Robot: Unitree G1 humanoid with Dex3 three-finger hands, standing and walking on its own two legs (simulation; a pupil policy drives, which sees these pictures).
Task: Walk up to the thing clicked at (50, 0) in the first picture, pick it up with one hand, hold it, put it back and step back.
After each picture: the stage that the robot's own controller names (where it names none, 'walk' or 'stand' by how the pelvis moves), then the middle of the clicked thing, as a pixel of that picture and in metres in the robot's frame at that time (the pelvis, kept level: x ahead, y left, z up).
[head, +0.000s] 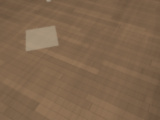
stand; out of the picture +2.28 +0.63 -0.72
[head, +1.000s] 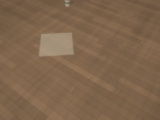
walk; (67, 2) +2.19 +0.31 -0.69
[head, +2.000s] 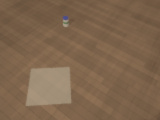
walk; (65, 21) +1.59 +0.24 -0.71
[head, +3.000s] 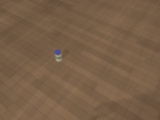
walk; (58, 55) +1.07 +0.29 -0.71
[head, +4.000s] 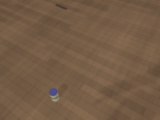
walk; (54, 94) +0.65 +0.29 -0.71
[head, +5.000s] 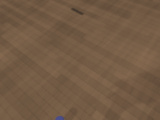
walk; out of the picture +0.38 +0.28 -0.70
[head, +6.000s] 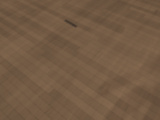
stand; out of the picture +0.28 +0.25 -0.72
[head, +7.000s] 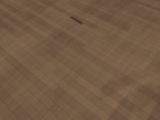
stand; out of the picture +0.28 +0.23 -0.72
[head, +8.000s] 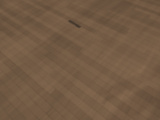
stand; out of the picture +0.28 +0.26 -0.73
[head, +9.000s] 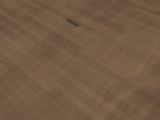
stand; out of the picture +0.28 +0.26 -0.73
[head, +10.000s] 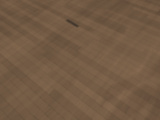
stand; out of the picture +0.27 +0.26 -0.73
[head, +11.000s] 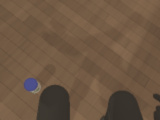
go down; (32, 85) +0.33 +0.28 -0.43
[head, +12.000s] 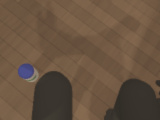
go down; (29, 73) +0.34 +0.30 -0.31
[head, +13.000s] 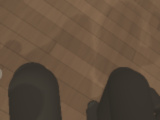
close in; out of the picture +0.31 +0.33 -0.23
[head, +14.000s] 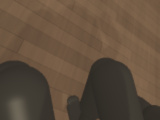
close; out of the picture +0.30 +0.33 -0.20
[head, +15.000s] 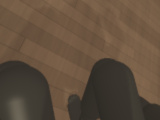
lift; out of the picture +0.31 +0.33 -0.20
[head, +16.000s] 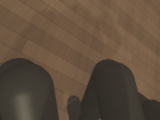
lift; out of the picture +0.29 +0.33 -0.20
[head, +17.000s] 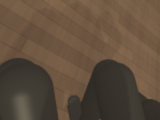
lift; out of the picture +0.28 +0.33 -0.20
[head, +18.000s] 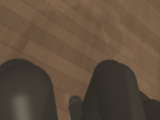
lift; out of the picture +0.28 +0.34 -0.20
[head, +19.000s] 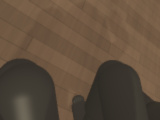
lift; out of the picture +0.27 +0.36 -0.20
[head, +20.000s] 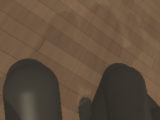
lift; out of the picture +0.23 +0.38 -0.19
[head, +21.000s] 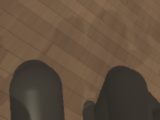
lift; out of the picture +0.23 +0.39 -0.17
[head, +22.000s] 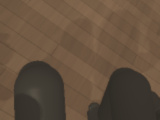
lift; out of the picture +0.22 +0.41 -0.15
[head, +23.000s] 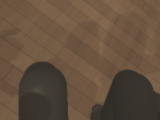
lift; out of the picture +0.22 +0.41 -0.13
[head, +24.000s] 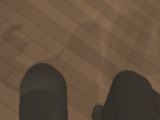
lift; out of the picture +0.23 +0.41 -0.13
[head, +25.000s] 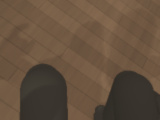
lift; out of the picture +0.24 +0.39 -0.14
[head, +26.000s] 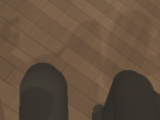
stand; out of the picture +0.13 +0.34 -0.26
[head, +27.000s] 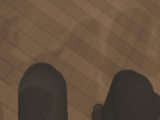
stand; out of the picture +0.13 +0.34 -0.26
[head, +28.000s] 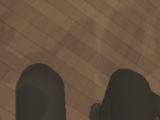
lift; out of the picture +0.12 +0.34 -0.26
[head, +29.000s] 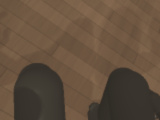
lift; out of the picture +0.12 +0.34 -0.25
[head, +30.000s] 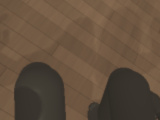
stand; out of the picture +0.12 +0.34 -0.25
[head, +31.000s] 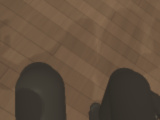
stand; out of the picture +0.13 +0.34 -0.25
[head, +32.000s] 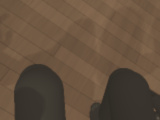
lift; out of the picture +0.12 +0.34 -0.25
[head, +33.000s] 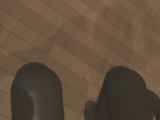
lift; out of the picture +0.12 +0.34 -0.25
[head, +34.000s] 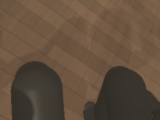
stand; out of the picture +0.12 +0.34 -0.25
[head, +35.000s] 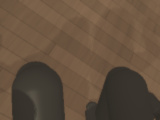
stand; out of the picture +0.12 +0.34 -0.25
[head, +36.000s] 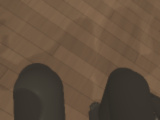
lift; out of the picture +0.12 +0.35 -0.25
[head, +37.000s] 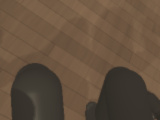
lift; out of the picture +0.11 +0.35 -0.25
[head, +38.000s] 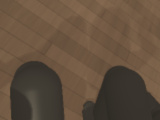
stand; out of the picture +0.11 +0.35 -0.24
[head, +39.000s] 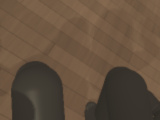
stand; out of the picture +0.11 +0.35 -0.24
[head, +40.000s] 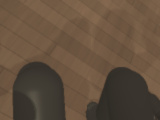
stand; out of the picture +0.11 +0.35 -0.25
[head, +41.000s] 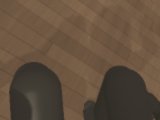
lift; out of the picture +0.11 +0.35 -0.25
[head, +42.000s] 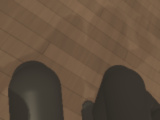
stand; out of the picture +0.11 +0.35 -0.24
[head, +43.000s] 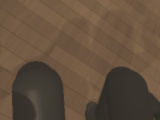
lift; out of the picture +0.11 +0.36 -0.24
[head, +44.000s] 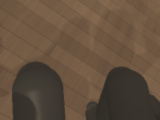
lift; out of the picture +0.11 +0.36 -0.24
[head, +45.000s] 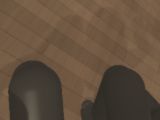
lift; out of the picture +0.10 +0.36 -0.24
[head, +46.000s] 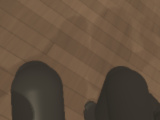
lift; out of the picture +0.11 +0.36 -0.24
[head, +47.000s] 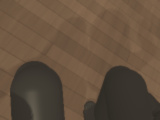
lift; out of the picture +0.11 +0.36 -0.24
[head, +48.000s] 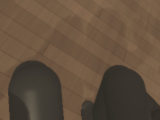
lift; out of the picture +0.10 +0.36 -0.24
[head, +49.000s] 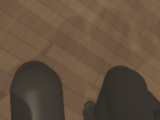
lift; out of the picture +0.10 +0.36 -0.24
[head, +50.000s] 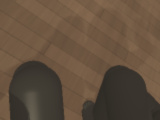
lift; out of the picture +0.10 +0.36 -0.24
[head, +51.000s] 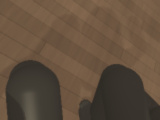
lift; out of the picture +0.10 +0.37 -0.24
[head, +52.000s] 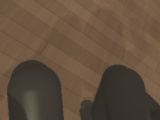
lift; out of the picture +0.10 +0.37 -0.24
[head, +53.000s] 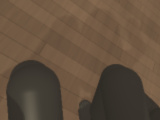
lift; out of the picture +0.10 +0.37 -0.24
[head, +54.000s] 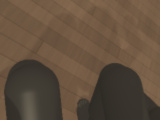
lift; out of the picture +0.09 +0.37 -0.24
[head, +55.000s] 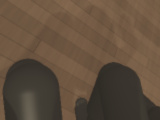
lift; out of the picture +0.09 +0.37 -0.24
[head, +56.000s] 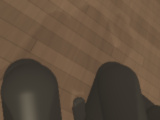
lift; out of the picture +0.09 +0.37 -0.23
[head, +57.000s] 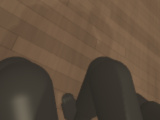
lift; out of the picture +0.08 +0.37 -0.22
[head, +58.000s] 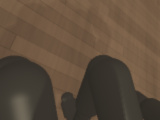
lift; out of the picture +0.08 +0.36 -0.22
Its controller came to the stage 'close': yes
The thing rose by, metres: 0.11
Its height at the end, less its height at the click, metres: -0.02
